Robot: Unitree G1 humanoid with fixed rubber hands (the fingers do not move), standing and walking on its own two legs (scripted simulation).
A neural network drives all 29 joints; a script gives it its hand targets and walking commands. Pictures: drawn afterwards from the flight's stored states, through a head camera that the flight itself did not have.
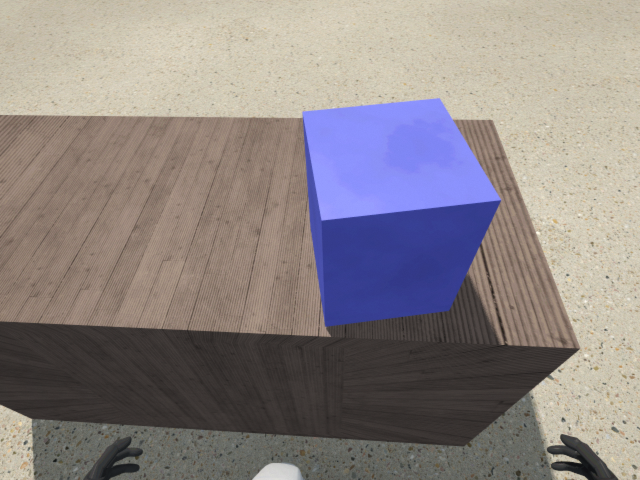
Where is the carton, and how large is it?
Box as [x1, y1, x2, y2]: [302, 98, 500, 326]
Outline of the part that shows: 439,98 302,112 310,226 325,326 443,311 449,309 500,199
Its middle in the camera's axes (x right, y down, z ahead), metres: +0.09 -0.03 +0.58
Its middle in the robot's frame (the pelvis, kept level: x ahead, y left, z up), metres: +0.46 -0.06 +0.04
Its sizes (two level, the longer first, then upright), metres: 0.210 0.200 0.250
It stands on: a pedestal, 0.66 m high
